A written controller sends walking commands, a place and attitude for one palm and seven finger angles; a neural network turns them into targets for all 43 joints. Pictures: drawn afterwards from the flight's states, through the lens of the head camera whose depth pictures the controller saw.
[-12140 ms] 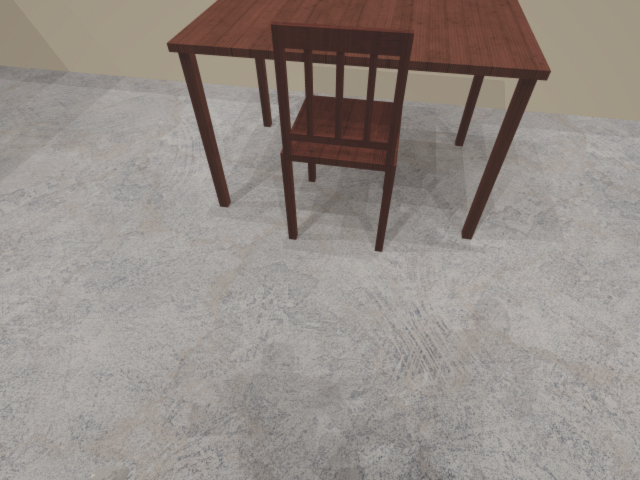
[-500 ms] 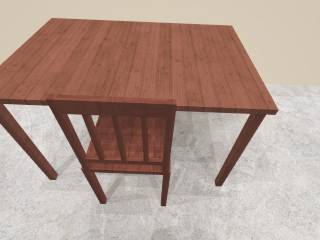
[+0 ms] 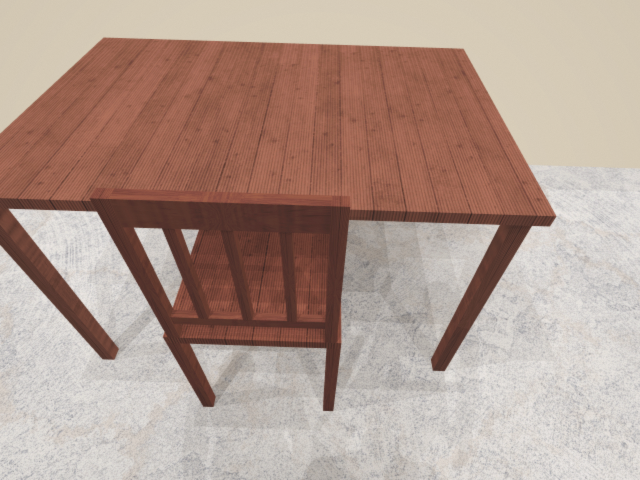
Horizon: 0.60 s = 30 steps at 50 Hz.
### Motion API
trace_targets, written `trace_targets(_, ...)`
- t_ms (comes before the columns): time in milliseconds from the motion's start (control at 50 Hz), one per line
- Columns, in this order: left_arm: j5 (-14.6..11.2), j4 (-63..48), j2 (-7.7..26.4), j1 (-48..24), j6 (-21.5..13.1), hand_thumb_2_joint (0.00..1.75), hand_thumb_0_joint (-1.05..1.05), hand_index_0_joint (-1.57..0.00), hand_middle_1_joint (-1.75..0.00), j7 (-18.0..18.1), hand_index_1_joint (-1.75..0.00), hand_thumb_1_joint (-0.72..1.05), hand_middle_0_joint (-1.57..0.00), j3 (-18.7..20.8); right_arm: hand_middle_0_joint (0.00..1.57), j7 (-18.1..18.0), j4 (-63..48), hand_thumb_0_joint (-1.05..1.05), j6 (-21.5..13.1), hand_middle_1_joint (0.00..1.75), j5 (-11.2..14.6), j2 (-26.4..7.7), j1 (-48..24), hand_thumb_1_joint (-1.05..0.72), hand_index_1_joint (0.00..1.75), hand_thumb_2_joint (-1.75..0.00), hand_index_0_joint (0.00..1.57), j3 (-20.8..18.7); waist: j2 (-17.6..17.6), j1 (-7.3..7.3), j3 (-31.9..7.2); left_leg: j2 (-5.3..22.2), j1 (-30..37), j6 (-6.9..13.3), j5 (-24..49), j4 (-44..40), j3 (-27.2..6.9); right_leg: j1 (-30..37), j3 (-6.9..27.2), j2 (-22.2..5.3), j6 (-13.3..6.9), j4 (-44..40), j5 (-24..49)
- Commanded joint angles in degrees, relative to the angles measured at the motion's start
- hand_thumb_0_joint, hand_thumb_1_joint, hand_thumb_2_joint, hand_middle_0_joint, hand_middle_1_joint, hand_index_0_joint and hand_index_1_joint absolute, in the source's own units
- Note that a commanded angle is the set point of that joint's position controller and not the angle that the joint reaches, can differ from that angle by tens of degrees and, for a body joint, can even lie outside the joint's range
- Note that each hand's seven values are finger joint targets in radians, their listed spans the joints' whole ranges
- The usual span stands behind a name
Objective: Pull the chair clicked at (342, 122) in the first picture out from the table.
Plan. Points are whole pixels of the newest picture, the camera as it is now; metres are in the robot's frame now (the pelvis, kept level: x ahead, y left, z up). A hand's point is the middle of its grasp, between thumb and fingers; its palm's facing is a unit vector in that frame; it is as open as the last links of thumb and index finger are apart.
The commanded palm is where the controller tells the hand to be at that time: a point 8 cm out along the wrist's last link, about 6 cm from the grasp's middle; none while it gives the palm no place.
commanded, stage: raise the hand toward the chair's back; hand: left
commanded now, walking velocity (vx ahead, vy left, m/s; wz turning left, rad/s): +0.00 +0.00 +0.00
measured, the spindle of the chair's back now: (239, 277) +0.48 +0.18 -0.11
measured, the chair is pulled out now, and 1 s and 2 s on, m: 0.00 0.00 0.00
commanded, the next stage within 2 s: none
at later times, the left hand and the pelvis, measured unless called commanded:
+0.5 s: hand out of the picture +0.13 +0.15 -0.08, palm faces +0.11 -0.99 -0.02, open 10.0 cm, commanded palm +0.12 +0.21 -0.06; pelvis -0.04 -0.02 -0.11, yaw +2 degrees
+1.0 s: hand (190, 443) +0.18 +0.18 -0.06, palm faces +0.03 -1.00 -0.05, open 14.4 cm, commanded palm +0.15 +0.24 -0.05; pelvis -0.04 -0.01 -0.10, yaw +1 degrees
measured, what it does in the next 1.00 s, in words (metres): lowers itself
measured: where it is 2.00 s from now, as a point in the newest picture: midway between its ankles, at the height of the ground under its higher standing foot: outside the picture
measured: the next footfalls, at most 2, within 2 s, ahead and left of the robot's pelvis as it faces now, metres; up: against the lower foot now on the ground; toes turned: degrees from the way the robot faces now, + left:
none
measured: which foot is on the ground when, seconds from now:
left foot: down 0.00-1.00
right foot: down 0.00-1.00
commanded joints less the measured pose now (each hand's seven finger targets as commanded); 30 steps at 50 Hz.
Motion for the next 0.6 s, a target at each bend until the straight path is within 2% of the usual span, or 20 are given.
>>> trace_targets(0,-6.9,-72.6,13.5,-17.4,-9.8,0.88,0.00,-0.20,-0.29,3.4,-0.29,0.85,-0.20,4.1,0.20,-3.0,-22.9,0.00,-13.2,0.30,1.9,-13.8,-5.6,-0.90,0.30,-0.90,0.20,-2.0,15.8,-1.51,-21.3,2.6,14.3,0.6,14.1,1.5,-3.0,-7.2,-0.4,-1.0,-1.6,6.6,6.9)
trace_targets(20,-7.6,-53.8,-0.5,2.7,-3.1,0.87,0.00,-0.19,-0.29,4.1,-0.29,0.83,-0.19,-3.1,0.20,-2.5,-20.7,0.00,-14.7,0.30,3.3,-10.4,-4.0,-0.90,0.30,-0.90,0.20,-2.3,8.7,-2.87,-10.5,3.2,5.8,0.4,8.8,1.4,-4.6,-11.7,-3.1,-1.7,-0.5,7.5,3.5)
trace_targets(40,-9.1,-58.6,-4.2,1.4,-1.6,0.86,0.00,-0.19,-0.29,3.7,-0.29,0.81,-0.19,-6.1,0.20,-2.2,-22.3,0.00,-15.6,0.30,3.8,-11.7,-1.7,-0.90,0.30,-0.90,0.20,-2.7,5.1,-2.67,-7.5,2.1,0.3,0.0,2.8,2.8,-5.2,-13.5,-4.2,-1.6,-0.1,7.7,2.0)
trace_targets(60,-10.7,-67.7,-3.1,-4.6,-4.8,0.85,0.00,-0.19,-0.28,3.3,-0.28,0.78,-0.19,-8.0,0.20,-2.7,-26.0,0.00,-17.2,0.30,3.9,-13.7,-4.4,-0.90,0.30,-0.90,0.20,-2.7,1.3,-3.78,-2.9,2.0,-2.1,0.8,-3.0,4.4,-6.0,-15.9,-3.9,-1.6,0.2,7.2,-0.6)
trace_targets(80,-10.6,-68.3,-0.3,-4.1,-7.5,0.84,0.00,-0.19,-0.28,2.9,-0.28,0.76,-0.19,-6.6,0.20,-3.1,-27.4,0.00,-18.4,0.30,3.3,-14.7,-5.3,-0.90,0.30,-0.90,0.20,-2.9,-2.8,-4.77,-2.4,1.3,-4.4,1.1,-6.5,6.7,-6.4,-20.0,-3.4,-1.1,0.7,7.4,-5.0)
trace_targets(120,-10.3,-63.2,-0.5,-3.1,-12.4,0.82,0.00,-0.18,-0.27,1.0,-0.27,0.71,-0.18,-4.7,0.20,-3.2,-29.8,0.00,-19.0,0.30,1.5,-15.0,-5.7,-0.90,0.30,-0.90,0.20,-3.8,-12.1,-5.66,-0.6,0.4,-12.1,0.7,-9.5,12.9,-6.8,-29.6,-3.6,-0.8,1.2,11.0,-12.0)
trace_targets(140,-10.0,-56.1,-0.5,-0.8,-15.1,0.81,0.00,-0.18,-0.27,-0.9,-0.27,0.69,-0.18,-2.5,0.20,-2.4,-30.6,0.00,-18.8,0.30,1.1,-14.8,-6.1,-0.90,0.30,-0.90,0.20,-4.4,-13.2,-4.51,0.9,-0.2,-17.0,-0.1,-11.2,16.3,-6.3,-33.7,-3.3,-1.0,0.9,13.0,-15.3)
trace_targets(160,-10.7,-53.8,-0.8,2.1,-19.1,0.80,0.00,-0.18,-0.26,-3.4,-0.26,0.67,-0.18,-0.9,0.20,-1.5,-32.0,0.00,-18.8,0.30,0.5,-14.4,-7.0,-0.90,0.30,-0.90,0.20,-4.9,-14.9,-2.48,-1.4,-0.3,-21.4,-0.6,-11.8,19.7,-6.0,-36.5,-3.1,-1.1,0.7,16.4,-17.5)
trace_targets(200,-12.6,-53.3,0.8,10.5,-27.6,0.78,0.00,-0.17,-0.26,-9.8,-0.26,0.62,-0.17,3.5,0.20,0.4,-35.6,0.00,-18.4,0.30,0.0,-13.7,-9.3,-0.90,0.30,-0.90,0.20,-5.8,-13.0,2.13,-8.1,-0.8,-27.9,-1.3,-9.9,25.4,-5.0,-36.7,-1.8,-0.7,-0.3,23.4,-15.1)
trace_targets(220,-13.3,-54.4,2.1,12.8,-31.5,0.77,0.00,-0.17,-0.25,-13.1,-0.25,0.60,-0.17,5.3,0.20,1.4,-37.3,0.00,-17.8,0.30,-0.1,-13.3,-10.3,-0.90,0.30,-0.90,0.20,-6.2,-9.6,3.29,-11.1,-1.1,-30.3,-1.6,-7.4,28.3,-4.5,-35.8,-1.0,-0.9,-0.7,27.0,-10.0)
trace_targets(240,-12.7,-53.5,6.7,14.3,-35.0,0.76,0.00,-0.17,-0.25,-15.9,-0.25,0.57,-0.17,10.4,0.20,2.6,-37.7,0.00,-17.0,0.30,0.3,-12.9,-10.5,-0.90,0.30,-0.90,0.20,-7.0,-4.3,4.69,-13.8,-1.2,-32.0,-1.9,-4.5,31.2,-4.3,-35.1,0.2,-1.2,-1.3,30.7,-4.5)
trace_targets(260,-12.6,-56.8,8.4,15.3,-35.6,0.75,0.00,-0.16,-0.25,-16.7,-0.25,0.55,-0.16,12.1,0.20,3.0,-40.8,0.00,-15.9,0.30,0.2,-13.0,-11.8,-0.90,0.30,-0.90,0.20,-7.3,-1.7,5.52,-17.3,-1.5,-32.7,-1.4,-3.1,32.8,-3.0,-33.5,0.7,-1.3,-1.4,32.9,-1.4)
trace_targets(280,-12.7,-59.0,8.4,14.9,-34.2,0.74,0.00,-0.16,-0.24,-16.9,-0.24,0.53,-0.16,11.8,0.20,2.9,-43.1,0.00,-14.6,0.30,0.4,-13.0,-13.1,-0.90,0.30,-0.90,0.20,-7.3,-1.2,5.40,-19.0,-1.6,-33.0,-0.9,-2.4,33.8,-2.1,-32.5,1.7,-1.5,-1.2,33.7,1.3)
trace_targets(300,-12.9,-61.3,7.7,14.5,-31.7,0.73,0.00,-0.16,-0.24,-16.7,-0.24,0.50,-0.16,11.2,0.20,2.7,-45.3,0.00,-13.1,0.30,1.0,-12.5,-14.5,-0.90,0.30,-0.90,0.20,-7.1,-0.7,5.43,-18.1,-1.9,-33.9,-0.9,-5.2,33.6,-1.5,-33.2,2.5,-1.4,-1.0,32.9,-2.2)
trace_targets(360,-13.2,-74.4,9.1,5.3,-26.4,0.70,0.00,-0.15,-0.23,-13.9,-0.23,0.43,-0.15,9.8,0.20,1.4,-49.3,0.00,-9.9,0.30,1.3,-12.4,-13.8,-0.90,0.30,-0.90,0.20,-6.3,3.1,2.72,-18.2,-1.4,-34.9,0.0,-8.4,35.3,-2.8,-36.0,4.5,-0.9,-0.7,32.1,-7.0)
trace_targets(420,-12.7,-83.5,9.2,0.6,-28.8,0.67,0.00,-0.15,-0.22,-11.1,-0.22,0.36,-0.15,9.6,0.20,0.2,-48.1,0.00,-9.4,0.30,0.7,-11.1,-9.8,-0.90,0.30,-0.90,0.20,-5.8,4.8,-0.32,-21.1,0.2,-32.4,0.7,-5.4,38.2,-4.5,-38.6,3.8,-0.3,-0.1,33.0,-2.9)
trace_targets(440,-12.7,-86.6,9.6,-3.9,-30.4,0.66,0.00,-0.14,-0.21,-11.3,-0.21,0.34,-0.14,8.3,0.20,-0.2,-47.4,0.00,-9.6,0.30,0.4,-11.3,-8.8,-0.90,0.30,-0.90,0.20,-5.5,2.9,-2.40,-21.0,0.5,-33.2,1.0,-5.4,39.8,-5.2,-40.6,3.7,0.1,0.2,33.7,-2.7)
trace_targets(500,-13.5,-84.1,8.5,-6.5,-33.1,0.63,0.00,-0.14,-0.20,-14.4,-0.20,0.27,-0.14,5.5,0.20,-1.0,-44.9,0.00,-11.3,0.30,0.2,-11.6,-8.4,-0.90,0.30,-0.90,0.20,-4.5,3.9,-4.59,-19.2,1.1,-35.3,1.0,-8.5,42.0,-6.2,-45.1,3.4,0.3,0.2,33.3,-8.4)
trace_targets(540,-14.3,-79.3,9.1,-5.2,-31.8,0.61,0.00,-0.13,-0.19,-17.0,-0.19,0.22,-0.13,5.9,0.20,-1.6,-43.9,0.00,-12.2,0.30,0.7,-12.2,-8.9,-0.90,0.30,-0.90,0.20,-4.2,1.4,-4.67,-18.6,1.1,-37.4,1.1,-10.6,42.7,-6.4,-45.4,4.3,0.3,0.4,32.1,-12.5)
trace_targets(580,-15.4,-76.0,10.1,-2.4,-28.5,0.59,0.00,-0.13,-0.19,-19.2,-0.19,0.18,-0.13,7.3,0.20,-2.1,-43.9,0.00,-12.6,0.30,1.4,-12.4,-9.2,-0.90,0.30,-0.90,0.20,-4.1,0.5,-3.30,-20.0,0.9,-39.0,1.0,-12.0,42.2,-6.0,-42.7,5.4,-0.3,0.8,30.3,-15.7)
